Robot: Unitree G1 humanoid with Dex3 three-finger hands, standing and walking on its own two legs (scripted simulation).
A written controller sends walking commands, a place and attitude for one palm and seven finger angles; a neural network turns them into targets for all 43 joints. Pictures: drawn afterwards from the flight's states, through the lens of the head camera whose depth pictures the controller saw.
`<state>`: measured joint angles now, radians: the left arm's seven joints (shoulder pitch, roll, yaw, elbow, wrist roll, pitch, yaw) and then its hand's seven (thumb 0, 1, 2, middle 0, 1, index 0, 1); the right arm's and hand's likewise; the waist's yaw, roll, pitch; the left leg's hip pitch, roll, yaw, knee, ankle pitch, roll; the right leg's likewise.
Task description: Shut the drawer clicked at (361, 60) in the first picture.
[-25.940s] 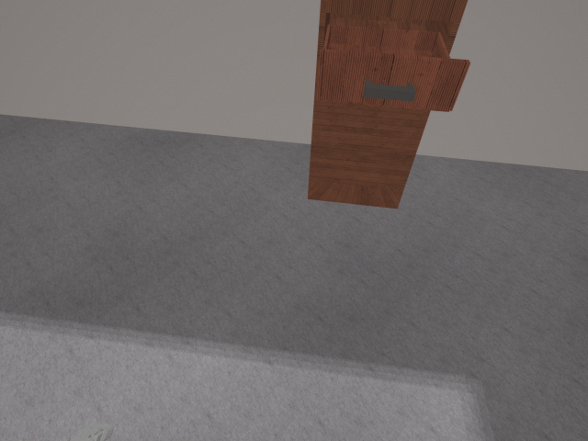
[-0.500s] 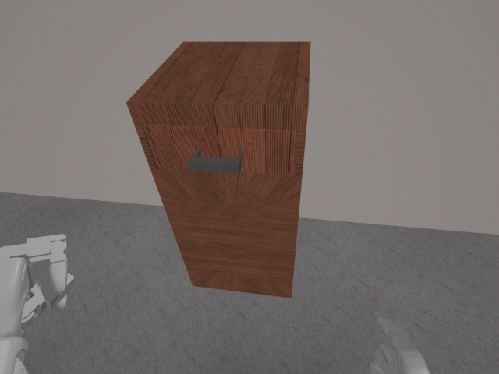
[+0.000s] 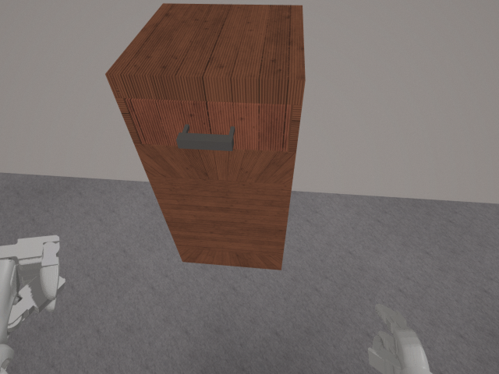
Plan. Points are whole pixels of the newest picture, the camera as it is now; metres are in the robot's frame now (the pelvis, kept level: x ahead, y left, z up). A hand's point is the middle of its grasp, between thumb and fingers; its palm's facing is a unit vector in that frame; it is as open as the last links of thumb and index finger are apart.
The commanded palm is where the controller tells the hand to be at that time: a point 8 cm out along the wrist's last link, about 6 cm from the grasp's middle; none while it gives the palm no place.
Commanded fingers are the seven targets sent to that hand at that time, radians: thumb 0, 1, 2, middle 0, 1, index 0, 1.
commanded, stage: step back with the hand held close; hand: left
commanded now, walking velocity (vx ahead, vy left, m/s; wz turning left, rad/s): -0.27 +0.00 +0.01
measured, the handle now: (207, 135) +0.63 +0.15 +0.00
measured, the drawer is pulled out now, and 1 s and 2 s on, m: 0.00 0.00 0.00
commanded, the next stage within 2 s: stop stepping back and stand still in 1.36 s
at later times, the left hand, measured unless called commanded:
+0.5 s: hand (6, 346) +0.12 +0.25 +0.16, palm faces +0.34 -0.79 -0.50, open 3.2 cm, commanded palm +0.06 +0.29 +0.17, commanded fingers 0.00 0.90 0.90 -1.40 -1.60 -1.40 -1.60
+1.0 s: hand out of the picture +0.08 +0.25 +0.16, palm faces +0.32 -0.83 -0.46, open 3.2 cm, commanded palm +0.02 +0.30 +0.17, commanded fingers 0.00 0.90 0.90 -1.40 -1.60 -1.40 -1.60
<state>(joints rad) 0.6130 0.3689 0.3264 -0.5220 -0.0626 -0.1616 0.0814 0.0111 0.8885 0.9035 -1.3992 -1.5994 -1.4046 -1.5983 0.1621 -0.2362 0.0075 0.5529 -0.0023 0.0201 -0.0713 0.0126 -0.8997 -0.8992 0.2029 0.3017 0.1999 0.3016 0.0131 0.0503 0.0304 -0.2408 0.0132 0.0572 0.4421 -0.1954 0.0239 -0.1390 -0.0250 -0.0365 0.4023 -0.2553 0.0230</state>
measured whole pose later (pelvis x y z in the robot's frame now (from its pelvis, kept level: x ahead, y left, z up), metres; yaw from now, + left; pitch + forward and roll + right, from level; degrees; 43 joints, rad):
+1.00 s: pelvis -0.11 +0.01 -0.01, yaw +2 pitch +2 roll -4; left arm 0.62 0.43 0.37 -0.62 -0.06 -0.31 0.11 0.01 0.88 0.90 -1.40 -1.60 -1.41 -1.60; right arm 0.14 -0.20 0.00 0.61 0.00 -0.05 -0.06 0.01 -0.90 -0.90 0.20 0.30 0.20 0.30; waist 0.01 0.02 0.03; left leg -0.48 0.03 0.01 0.48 -0.04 0.04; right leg -0.20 0.09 0.04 0.48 -0.31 0.00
